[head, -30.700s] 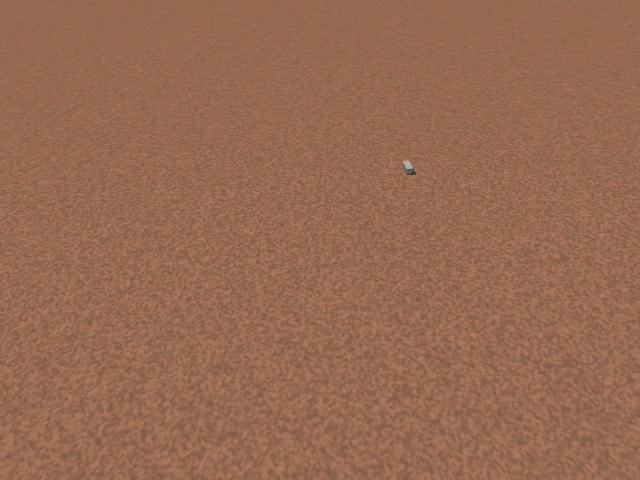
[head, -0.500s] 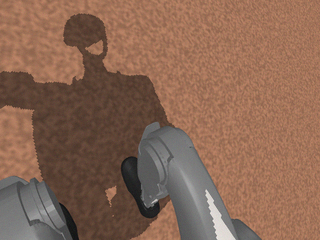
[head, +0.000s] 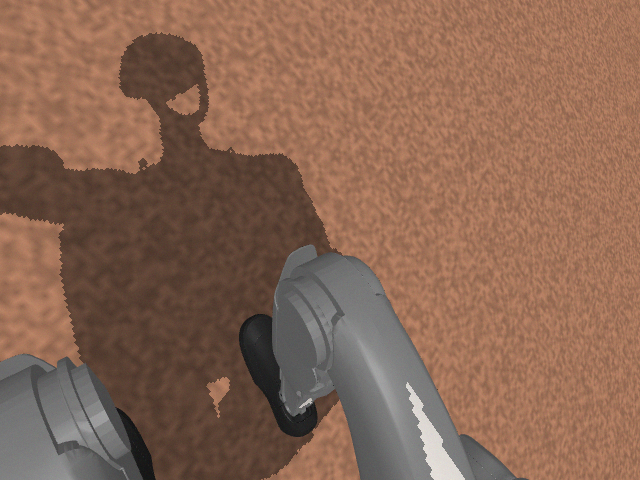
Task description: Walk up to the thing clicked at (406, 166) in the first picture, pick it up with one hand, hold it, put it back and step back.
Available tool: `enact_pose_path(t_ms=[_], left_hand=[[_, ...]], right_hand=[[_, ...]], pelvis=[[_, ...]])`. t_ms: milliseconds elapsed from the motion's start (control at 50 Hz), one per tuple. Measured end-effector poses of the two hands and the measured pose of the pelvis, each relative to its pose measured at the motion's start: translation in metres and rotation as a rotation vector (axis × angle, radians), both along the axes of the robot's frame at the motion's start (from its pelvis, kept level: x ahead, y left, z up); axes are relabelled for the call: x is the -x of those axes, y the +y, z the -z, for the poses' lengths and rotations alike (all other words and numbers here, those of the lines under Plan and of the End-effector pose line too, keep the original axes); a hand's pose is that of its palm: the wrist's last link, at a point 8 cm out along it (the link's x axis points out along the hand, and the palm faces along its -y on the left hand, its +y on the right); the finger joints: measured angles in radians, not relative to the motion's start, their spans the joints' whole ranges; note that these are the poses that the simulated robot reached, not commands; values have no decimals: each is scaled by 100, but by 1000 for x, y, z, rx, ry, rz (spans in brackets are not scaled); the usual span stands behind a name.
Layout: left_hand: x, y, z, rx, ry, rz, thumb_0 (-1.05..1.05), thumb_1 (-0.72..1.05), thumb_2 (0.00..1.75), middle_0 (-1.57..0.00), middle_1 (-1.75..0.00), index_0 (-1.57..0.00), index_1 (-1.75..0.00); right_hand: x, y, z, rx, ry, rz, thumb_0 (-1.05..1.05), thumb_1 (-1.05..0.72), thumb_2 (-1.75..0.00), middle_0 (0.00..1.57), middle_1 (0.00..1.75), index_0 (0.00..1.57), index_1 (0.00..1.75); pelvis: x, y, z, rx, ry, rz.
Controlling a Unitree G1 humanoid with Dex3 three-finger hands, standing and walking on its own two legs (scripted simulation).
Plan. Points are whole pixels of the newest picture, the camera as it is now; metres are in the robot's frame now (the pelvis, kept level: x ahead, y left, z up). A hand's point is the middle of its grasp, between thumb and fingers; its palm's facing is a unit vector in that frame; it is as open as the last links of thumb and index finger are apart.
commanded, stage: open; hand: left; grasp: from above
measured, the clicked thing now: out of the picture +0.49 +0.33 -0.29
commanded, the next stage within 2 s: withdraw in 0.46 s
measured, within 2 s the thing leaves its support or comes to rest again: neither
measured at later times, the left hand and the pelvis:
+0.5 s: hand out of the picture +0.47 +0.33 -0.25, palm faces -0.45 -0.14 -0.88, open 11.3 cm; pelvis +0.00 +0.00 +0.00, yaw +0 degrees
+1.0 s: hand out of the picture +0.50 +0.36 -0.13, palm faces -0.33 -0.08 -0.94, open 12.1 cm; pelvis +0.01 +0.00 +0.02, yaw +3 degrees
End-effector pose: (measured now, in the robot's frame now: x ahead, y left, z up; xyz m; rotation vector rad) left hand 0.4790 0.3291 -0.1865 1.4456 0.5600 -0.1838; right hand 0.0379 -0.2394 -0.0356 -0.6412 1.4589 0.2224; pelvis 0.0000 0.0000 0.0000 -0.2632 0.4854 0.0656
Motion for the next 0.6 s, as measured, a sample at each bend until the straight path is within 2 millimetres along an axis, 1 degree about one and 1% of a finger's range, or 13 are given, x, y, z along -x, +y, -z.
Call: enact_pose_path(t_ms=[280,420,600], left_hand=[[-2,2,2,-8,-11,-11,0,2,54,-54,-54,-55,-53],[-3,3,2,-2,-10,-13,0,-3,59,-49,-60,-49,-59],[1,3,2,1,2,-4,0,-8,64,-44,-65,-44,-64]], right_hand=[[3,-1,-1,3,18,3,0,-90,-90,20,30,20,30],[4,-2,-2,5,24,3,0,-90,-90,20,30,20,30],[4,-3,-3,8,26,3,0,-90,-90,20,30,20,30]], pelvis=[[-1,0,0,1,6,3],[-1,0,0,1,6,2],[0,0,-1,1,2,1]])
